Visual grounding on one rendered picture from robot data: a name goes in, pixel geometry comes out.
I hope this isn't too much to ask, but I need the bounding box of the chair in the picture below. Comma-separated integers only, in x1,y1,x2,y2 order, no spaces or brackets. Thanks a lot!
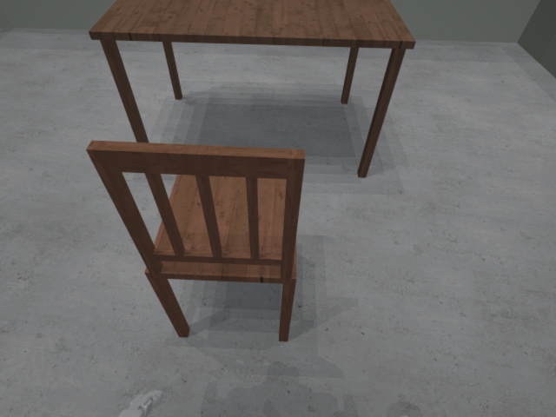
86,141,305,341

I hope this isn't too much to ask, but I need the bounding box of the robot left hand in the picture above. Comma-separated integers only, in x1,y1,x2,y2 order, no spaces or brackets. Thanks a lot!
118,390,163,417

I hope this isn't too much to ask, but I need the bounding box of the table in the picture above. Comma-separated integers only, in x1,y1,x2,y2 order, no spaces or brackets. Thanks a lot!
89,0,416,178

